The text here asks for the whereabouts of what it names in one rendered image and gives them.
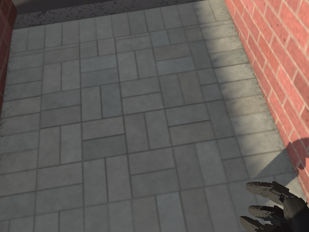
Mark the robot right hand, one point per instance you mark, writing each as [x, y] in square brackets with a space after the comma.
[294, 217]

